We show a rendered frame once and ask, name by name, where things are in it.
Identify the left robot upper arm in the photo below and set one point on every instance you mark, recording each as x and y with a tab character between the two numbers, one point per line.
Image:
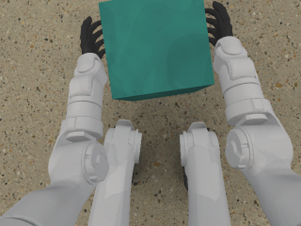
75	169

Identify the robot left forearm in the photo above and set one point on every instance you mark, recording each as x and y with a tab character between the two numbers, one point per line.
85	102

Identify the robot shin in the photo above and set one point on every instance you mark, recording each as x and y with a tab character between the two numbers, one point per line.
110	132
212	136

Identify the right robot shin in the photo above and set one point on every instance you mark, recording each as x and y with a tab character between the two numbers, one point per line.
212	136

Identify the left robot shin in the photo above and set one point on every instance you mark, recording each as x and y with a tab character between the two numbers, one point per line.
110	132

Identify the robot left hand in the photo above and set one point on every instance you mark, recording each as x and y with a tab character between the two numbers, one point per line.
88	39

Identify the carton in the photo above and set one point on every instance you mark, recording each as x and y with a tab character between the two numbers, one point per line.
156	48

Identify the robot right hand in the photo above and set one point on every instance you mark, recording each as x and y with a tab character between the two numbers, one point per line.
223	27

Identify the right robot upper arm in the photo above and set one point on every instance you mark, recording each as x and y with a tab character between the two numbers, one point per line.
263	153

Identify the robot right forearm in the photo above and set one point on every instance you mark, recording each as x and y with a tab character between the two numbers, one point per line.
241	87

